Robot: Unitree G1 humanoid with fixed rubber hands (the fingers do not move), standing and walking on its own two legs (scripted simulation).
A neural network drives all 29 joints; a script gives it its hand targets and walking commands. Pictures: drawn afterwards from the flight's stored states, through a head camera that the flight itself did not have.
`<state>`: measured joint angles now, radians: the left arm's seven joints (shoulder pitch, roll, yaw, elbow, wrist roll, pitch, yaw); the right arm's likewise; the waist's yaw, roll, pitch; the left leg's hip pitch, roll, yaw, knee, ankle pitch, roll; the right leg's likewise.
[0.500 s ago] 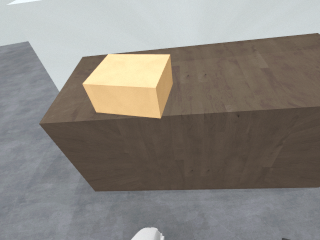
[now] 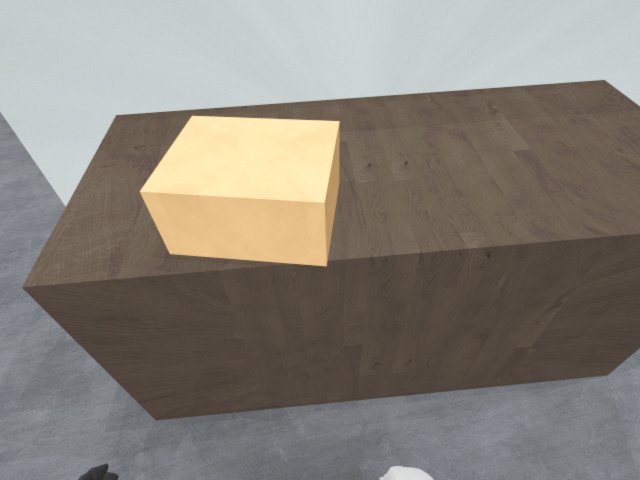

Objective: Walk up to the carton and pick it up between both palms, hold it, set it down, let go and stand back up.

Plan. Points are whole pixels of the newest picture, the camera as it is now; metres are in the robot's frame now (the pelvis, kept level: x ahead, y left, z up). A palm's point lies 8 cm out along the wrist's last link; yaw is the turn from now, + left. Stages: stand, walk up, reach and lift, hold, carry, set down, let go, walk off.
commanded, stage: walk up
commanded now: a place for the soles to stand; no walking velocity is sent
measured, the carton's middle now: (255, 186) +0.64 +0.10 +0.01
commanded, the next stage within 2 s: none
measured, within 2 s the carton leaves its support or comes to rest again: neither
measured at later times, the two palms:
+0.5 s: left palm out of the picture +0.07 +0.40 -0.07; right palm (469, 399) +0.25 -0.21 -0.10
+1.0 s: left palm (5, 452) +0.23 +0.42 -0.07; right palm (472, 394) +0.25 -0.21 -0.08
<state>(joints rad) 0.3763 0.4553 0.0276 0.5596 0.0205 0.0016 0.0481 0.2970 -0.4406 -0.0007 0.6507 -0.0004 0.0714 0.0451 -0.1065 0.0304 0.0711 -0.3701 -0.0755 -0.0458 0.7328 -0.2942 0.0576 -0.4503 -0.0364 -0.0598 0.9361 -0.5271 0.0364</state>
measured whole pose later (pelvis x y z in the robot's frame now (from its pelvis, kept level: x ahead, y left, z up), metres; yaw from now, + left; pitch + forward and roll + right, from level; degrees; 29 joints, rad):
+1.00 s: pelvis +0.14 +0.10 +0.00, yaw +3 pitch -4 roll -1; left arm 0.27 0.43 0.03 0.68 0.02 0.02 0.03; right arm 0.28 -0.44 0.00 0.65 0.00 0.04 0.01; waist -0.02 0.03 0.10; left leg -0.37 -0.03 -0.02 0.72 -0.27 0.03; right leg -0.26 -0.02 -0.03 0.70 -0.36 0.03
